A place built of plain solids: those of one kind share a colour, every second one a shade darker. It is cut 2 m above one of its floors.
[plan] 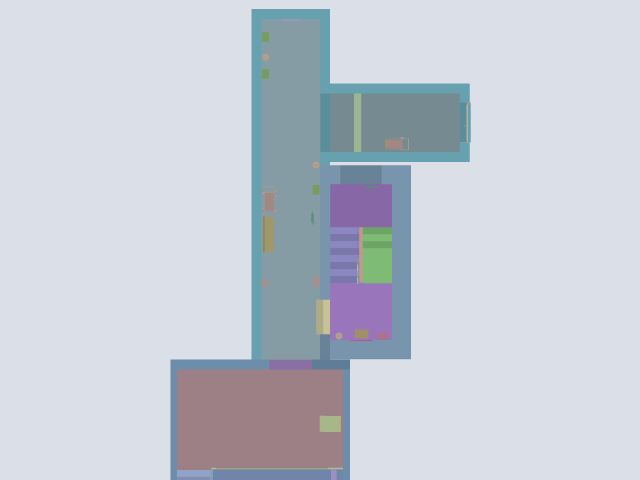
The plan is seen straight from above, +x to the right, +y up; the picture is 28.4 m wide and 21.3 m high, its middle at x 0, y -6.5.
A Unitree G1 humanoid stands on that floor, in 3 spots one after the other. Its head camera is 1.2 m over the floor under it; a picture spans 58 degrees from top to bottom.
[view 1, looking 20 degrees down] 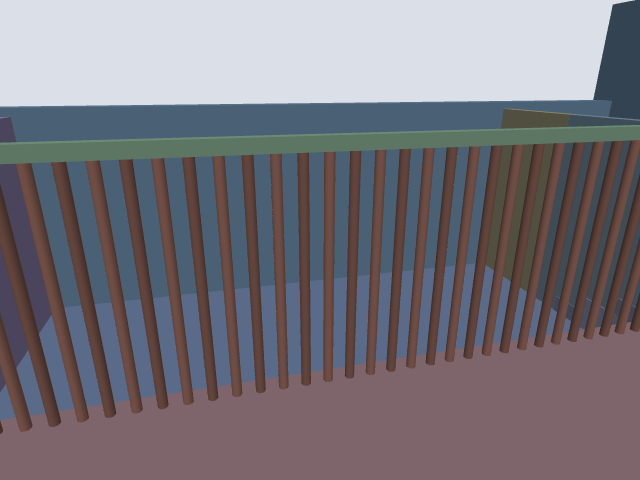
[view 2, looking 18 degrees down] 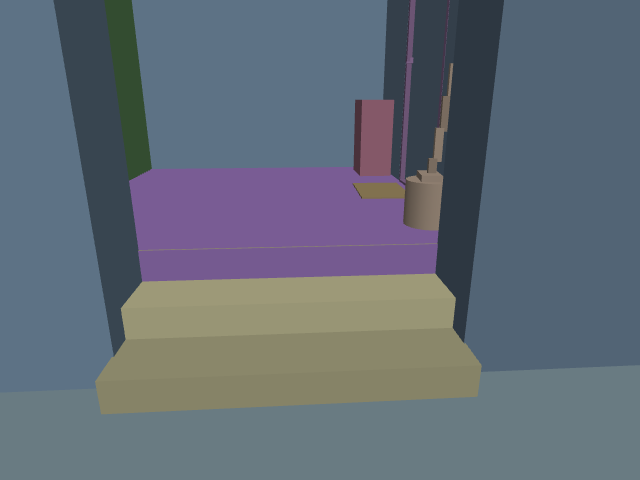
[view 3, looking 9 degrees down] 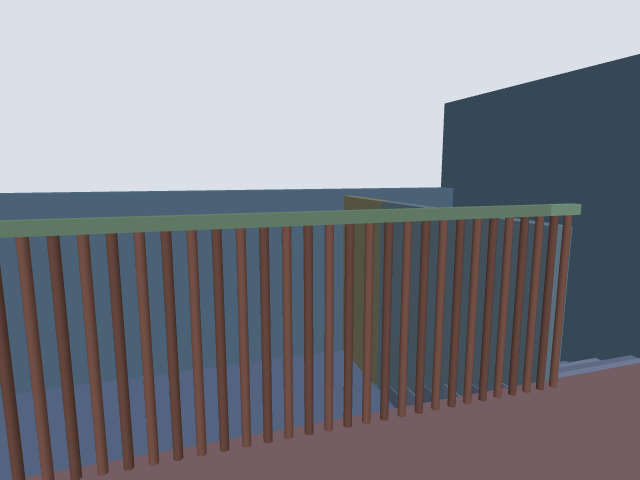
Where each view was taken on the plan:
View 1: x -1.29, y -15.15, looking -104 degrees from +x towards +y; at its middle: wall_yard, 5.21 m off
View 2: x -1.66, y -9.92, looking -4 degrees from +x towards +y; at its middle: floor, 2.34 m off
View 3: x -2.81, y -14.87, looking -108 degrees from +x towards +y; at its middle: wall_yard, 5.36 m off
